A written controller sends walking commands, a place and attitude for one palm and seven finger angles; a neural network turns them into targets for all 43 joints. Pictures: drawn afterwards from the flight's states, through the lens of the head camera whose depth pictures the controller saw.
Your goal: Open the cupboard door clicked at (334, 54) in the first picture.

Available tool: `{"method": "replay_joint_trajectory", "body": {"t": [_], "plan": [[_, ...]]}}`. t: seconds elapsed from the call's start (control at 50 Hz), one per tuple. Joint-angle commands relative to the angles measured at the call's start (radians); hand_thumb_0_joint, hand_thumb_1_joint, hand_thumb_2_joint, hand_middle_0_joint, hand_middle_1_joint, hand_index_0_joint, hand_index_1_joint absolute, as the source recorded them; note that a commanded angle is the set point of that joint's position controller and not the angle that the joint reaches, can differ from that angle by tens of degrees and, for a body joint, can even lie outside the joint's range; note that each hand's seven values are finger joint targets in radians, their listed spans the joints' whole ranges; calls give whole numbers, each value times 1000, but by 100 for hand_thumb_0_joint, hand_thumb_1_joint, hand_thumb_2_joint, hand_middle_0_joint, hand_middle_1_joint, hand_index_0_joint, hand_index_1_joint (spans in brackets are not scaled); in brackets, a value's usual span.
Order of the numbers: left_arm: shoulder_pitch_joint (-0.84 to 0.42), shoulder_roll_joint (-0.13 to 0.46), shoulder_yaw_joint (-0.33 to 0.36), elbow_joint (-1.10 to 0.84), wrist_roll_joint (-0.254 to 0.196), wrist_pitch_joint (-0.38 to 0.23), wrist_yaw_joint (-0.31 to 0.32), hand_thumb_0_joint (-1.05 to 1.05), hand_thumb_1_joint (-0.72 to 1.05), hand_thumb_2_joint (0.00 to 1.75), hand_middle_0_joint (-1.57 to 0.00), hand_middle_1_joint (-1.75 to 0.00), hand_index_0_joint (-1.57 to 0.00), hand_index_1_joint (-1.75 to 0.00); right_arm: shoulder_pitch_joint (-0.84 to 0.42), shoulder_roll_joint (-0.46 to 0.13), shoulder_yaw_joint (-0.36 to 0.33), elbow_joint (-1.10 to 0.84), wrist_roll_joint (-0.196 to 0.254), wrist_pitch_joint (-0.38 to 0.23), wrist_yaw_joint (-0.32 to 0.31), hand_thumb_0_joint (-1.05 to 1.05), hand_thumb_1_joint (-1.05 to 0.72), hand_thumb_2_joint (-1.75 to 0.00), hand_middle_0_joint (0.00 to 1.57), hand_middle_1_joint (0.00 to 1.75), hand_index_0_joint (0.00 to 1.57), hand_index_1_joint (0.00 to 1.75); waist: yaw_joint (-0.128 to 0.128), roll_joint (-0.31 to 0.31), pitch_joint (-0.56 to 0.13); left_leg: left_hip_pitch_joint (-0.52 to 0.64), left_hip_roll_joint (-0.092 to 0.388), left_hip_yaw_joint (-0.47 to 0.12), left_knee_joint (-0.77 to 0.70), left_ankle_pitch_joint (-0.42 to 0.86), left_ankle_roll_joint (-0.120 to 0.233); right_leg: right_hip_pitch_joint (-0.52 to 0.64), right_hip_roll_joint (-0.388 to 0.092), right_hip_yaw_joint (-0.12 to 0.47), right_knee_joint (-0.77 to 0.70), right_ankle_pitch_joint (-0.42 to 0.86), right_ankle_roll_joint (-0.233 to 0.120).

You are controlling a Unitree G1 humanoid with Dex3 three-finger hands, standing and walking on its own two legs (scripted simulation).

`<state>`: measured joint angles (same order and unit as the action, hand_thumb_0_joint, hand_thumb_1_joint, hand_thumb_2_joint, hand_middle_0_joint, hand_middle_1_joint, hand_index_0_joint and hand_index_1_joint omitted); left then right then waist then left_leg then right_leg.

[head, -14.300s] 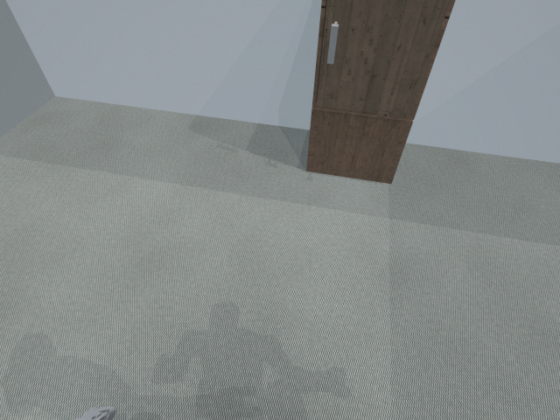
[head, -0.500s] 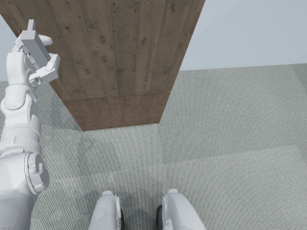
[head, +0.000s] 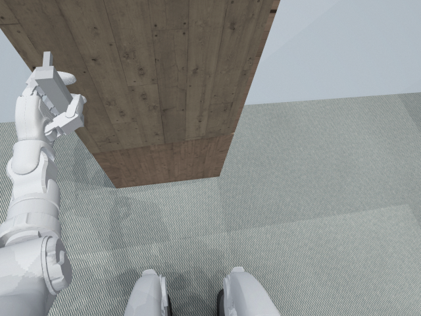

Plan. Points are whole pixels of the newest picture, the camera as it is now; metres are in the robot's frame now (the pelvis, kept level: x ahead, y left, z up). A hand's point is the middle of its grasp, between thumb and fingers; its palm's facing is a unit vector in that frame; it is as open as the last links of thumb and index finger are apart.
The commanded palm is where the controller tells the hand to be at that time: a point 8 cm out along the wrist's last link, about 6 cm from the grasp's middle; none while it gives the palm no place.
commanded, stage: pull the door open along its arc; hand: left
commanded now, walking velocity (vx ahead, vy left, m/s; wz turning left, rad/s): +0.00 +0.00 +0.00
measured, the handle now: (63, 91) +0.52 +0.25 +0.04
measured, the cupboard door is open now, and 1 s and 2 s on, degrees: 3 43 44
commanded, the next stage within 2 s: open thumb and fingers to let go in 0.76 s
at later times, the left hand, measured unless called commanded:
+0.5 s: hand (116, 182) +0.34 +0.14 +0.05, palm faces +0.52 -0.85 +0.02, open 6.3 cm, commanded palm +0.28 +0.16 +0.05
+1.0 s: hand (166, 225) +0.27 +0.06 +0.05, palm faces +0.47 -0.88 -0.02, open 6.5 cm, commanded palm +0.22 +0.10 +0.05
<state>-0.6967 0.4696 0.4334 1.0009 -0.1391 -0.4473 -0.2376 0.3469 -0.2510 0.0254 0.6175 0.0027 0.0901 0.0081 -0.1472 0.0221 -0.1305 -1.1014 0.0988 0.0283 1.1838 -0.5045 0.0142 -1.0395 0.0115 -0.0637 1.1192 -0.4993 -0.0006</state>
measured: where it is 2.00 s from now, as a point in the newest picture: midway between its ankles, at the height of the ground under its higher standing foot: outside the picture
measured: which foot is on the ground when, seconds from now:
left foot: down 0.00-1.00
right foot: down 0.00-1.00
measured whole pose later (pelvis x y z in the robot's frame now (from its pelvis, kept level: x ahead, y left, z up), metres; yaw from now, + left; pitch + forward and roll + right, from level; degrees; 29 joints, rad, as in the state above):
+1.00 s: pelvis +0.00 -0.05 +0.01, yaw +6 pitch +15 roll +0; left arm 0.17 -0.10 -0.21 0.19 0.12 -0.39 0.58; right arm 0.16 -0.17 0.01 0.58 -0.08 -0.06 0.01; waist 0.00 0.02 -0.17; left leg -0.91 0.05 -0.03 1.13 -0.48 -0.05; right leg -0.85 -0.03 -0.12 1.15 -0.56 -0.07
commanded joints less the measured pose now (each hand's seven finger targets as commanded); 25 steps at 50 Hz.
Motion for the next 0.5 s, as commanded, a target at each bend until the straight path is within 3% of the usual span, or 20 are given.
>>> {"method": "replay_joint_trajectory", "body": {"t": [0.0, 0.06, 0.12, 0.14, 0.16, 0.18, 0.26, 0.28, 0.3, 0.34, 0.4, 0.48], "plan": [[-77, 146, -23, -327, -40, -68, -17, 0, 90, 90, -40, -135, -40, -135, 106, -170, -80, -99, 6, -24, -6, 0, -90, -90, 20, 30, 20, 30, 69, 105, -514, 457, -66, -46, -154, 484, 4, 267, 40, 11, -130, 427, -17], [67, 64, -65, -446, -65, -66, 1, 0, 90, 90, -40, -135, -40, -135, 80, -158, -86, -120, 12, -33, 4, 0, -90, -90, 20, 30, 20, 30, 86, 79, -495, 456, -72, -32, -174, 489, 5, 318, 39, 9, -146, 453, -14], [165, 4, -105, -533, -72, -73, 27, 0, 90, 90, -40, -135, -40, -135, 58, -150, -90, -126, 13, -47, 7, 0, -90, -90, 20, 30, 20, 30, 85, 77, -447, 475, -68, -33, -184, 512, 1, 306, 36, 2, -146, 462, -13], [183, -50, 21, -599, -141, -68, 185, 0, 90, 90, -40, -135, -40, -135, 25, -117, -89, -137, 3, -58, 4, 0, -90, -90, 20, 30, 20, 30, 166, 83, -436, 440, -70, -27, -203, 518, -14, 327, 31, -10, -145, 446, -12], [247, -149, -77, -598, -112, -57, 265, 0, 90, 90, -40, -135, -40, -135, 16, -113, -86, -137, -4, -67, 12, 0, -90, -90, 20, 30, 20, 30, 130, 69, -401, 441, -69, -25, -205, 496, -18, 306, 33, -16, -145, 422, -9], [257, -167, -90, -626, -90, -59, 334, 0, 90, 90, -40, -135, -40, -135, 14, -111, -85, -132, -12, -74, 16, 0, -90, -90, 20, 30, 20, 30, 128, 27, -377, 424, -66, -34, -205, 486, -21, 308, 32, -21, -141, 413, -11], [315, -304, -213, -745, 48, -72, 574, 0, 90, 90, -40, -135, -40, -135, -26, -91, -88, -135, -49, -76, 41, 0, -90, -90, 20, 30, 20, 30, 132, 60, -390, 448, -67, -32, -204, 487, -32, 299, 19, -22, -116, 395, -19], [315, -315, -237, -767, 91, -72, 627, 0, 90, 90, -40, -135, -40, -135, -30, -92, -90, -139, -58, -75, 44, 0, -90, -90, 20, 30, 20, 30, 124, 32, -389, 439, -65, -41, -198, 476, -30, 296, 20, -24, -108, 384, -20], [329, -365, -296, -757, 133, -68, 662, 0, 90, 90, -40, -135, -40, -135, -43, -87, -91, -138, -62, -73, 48, 0, -90, -90, 20, 30, 20, 30, 116, 11, -375, 439, -66, -43, -201, 451, -29, 289, 18, -25, -112, 371, -20], [304, -410, -359, -788, 192, -70, 719, 0, 90, 90, -40, -135, -40, -135, -66, -82, -94, -139, -72, -74, 48, 0, -90, -90, 20, 30, 20, 30, 108, 15, -374, 437, -73, -42, -201, 390, -25, 286, 14, -22, -119, 343, -22], [359, -489, -450, -829, 241, -64, 781, 0, 90, 90, -40, -135, -40, -135, -100, -69, -97, -149, -79, -83, 44, 0, -90, -90, 20, 30, 20, 30, 112, -15, -395, 452, -76, -45, -205, 369, -22, 311, 12, -21, -131, 338, -25], [437, -552, -547, -884, 272, -55, 800, 0, 90, 90, -40, -135, -40, -135, -137, -54, -91, -159, -80, -98, 35, 0, -90, -90, 20, 30, 20, 30, 109, -39, -363, 441, -83, -42, -212, 321, -14, 341, 7, -14, -159, 325, -29]]}}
